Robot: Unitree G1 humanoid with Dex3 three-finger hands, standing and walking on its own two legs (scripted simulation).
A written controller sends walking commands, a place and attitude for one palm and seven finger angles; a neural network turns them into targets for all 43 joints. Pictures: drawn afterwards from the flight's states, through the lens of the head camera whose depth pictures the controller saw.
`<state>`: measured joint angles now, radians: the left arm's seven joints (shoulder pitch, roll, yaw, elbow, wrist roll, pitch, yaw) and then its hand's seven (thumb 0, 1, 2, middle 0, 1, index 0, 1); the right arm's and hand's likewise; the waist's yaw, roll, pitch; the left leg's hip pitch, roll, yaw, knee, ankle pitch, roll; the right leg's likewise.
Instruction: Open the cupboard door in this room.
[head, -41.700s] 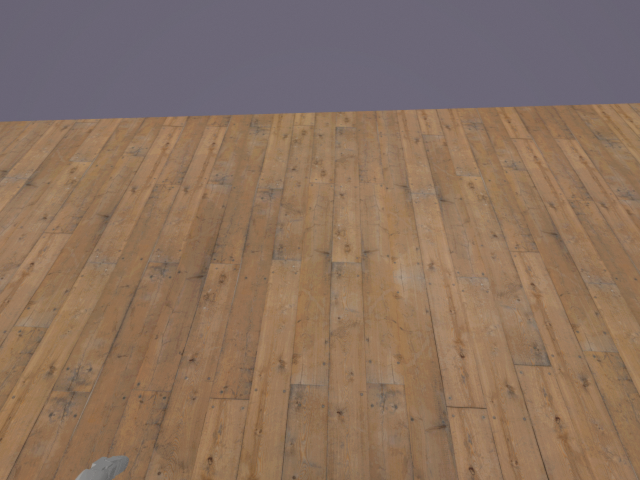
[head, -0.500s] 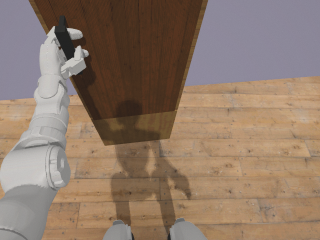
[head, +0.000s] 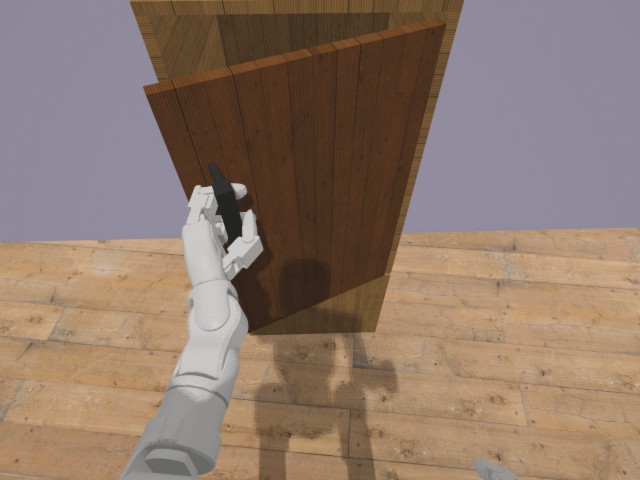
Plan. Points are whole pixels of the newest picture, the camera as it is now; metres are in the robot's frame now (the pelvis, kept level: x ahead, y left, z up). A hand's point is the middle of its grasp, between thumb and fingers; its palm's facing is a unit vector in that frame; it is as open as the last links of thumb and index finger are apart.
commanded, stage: pull the door open along its arc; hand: left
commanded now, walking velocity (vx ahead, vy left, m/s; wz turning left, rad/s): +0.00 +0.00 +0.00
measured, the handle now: (228, 212) +0.44 +0.13 +0.08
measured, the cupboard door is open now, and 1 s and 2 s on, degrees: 24 43 46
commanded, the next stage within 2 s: open thumb and fingers to let go in 0.40 s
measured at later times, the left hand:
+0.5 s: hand (328, 306) +0.30 +0.00 +0.09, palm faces +0.25 -0.97 -0.07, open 6.2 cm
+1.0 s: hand (306, 297) +0.31 +0.02 +0.08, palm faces +0.38 -0.92 -0.05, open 12.2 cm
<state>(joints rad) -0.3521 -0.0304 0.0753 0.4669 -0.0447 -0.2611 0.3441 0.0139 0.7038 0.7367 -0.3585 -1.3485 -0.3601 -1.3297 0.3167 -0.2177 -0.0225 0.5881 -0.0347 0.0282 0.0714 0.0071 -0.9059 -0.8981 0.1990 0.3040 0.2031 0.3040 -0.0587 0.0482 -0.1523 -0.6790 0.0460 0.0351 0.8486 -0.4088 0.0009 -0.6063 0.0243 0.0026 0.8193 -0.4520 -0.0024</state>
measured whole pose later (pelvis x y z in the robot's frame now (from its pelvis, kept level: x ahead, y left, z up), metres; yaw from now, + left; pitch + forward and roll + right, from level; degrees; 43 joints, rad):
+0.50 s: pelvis +0.00 -0.05 +0.01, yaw +4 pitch +5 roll +1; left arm 0.03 -0.08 -0.34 0.08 0.04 0.00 0.56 0.00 0.66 0.73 -0.32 -1.26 -0.35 -1.34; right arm 0.16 -0.17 0.02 0.59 -0.05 0.06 0.05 0.01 -0.90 -0.90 0.20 0.30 0.20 0.30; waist -0.04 0.06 -0.11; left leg -0.48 0.04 -0.04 0.77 -0.38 -0.05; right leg -0.40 0.03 -0.07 0.78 -0.47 -0.06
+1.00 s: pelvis -0.02 -0.05 +0.00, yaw +5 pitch +8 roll +1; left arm -0.13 -0.13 -0.22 0.27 0.06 -0.13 0.62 0.00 -0.23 0.41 -0.31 -1.22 -0.32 -1.22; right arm 0.19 -0.19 -0.02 0.65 -0.06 0.02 0.01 0.01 -0.91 -0.90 0.20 0.30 0.20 0.30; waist -0.02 0.06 -0.10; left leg -0.58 0.03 -0.05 0.80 -0.36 -0.05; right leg -0.51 0.01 -0.08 0.84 -0.47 -0.06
